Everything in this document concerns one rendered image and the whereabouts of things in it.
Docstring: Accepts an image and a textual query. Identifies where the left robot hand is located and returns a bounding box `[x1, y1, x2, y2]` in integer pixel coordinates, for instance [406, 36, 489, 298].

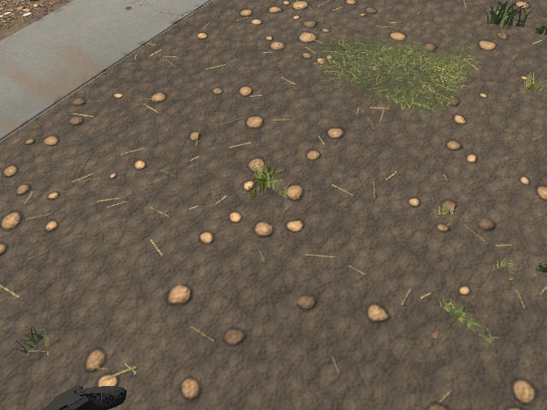
[41, 385, 126, 410]

